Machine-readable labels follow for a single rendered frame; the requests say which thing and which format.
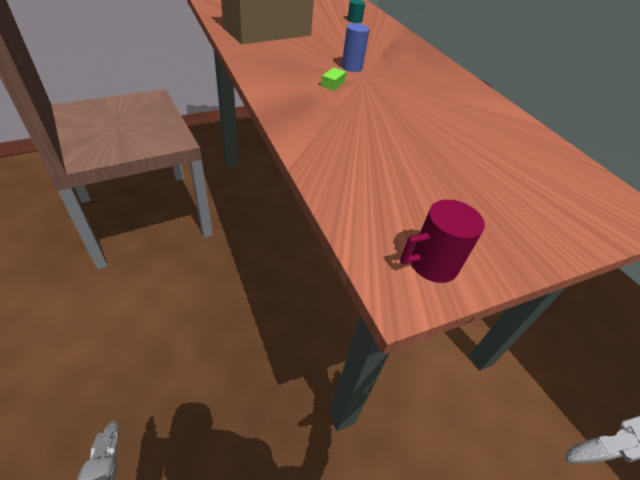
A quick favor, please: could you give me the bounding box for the table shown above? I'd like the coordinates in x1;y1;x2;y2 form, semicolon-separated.
187;0;640;431

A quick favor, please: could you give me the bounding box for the chair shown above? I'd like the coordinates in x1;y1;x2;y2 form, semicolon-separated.
0;0;213;269

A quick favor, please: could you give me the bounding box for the left robot hand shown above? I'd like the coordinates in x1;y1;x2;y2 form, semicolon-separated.
77;420;119;480

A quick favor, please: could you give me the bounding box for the right robot hand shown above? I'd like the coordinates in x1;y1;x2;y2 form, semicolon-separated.
565;416;640;463

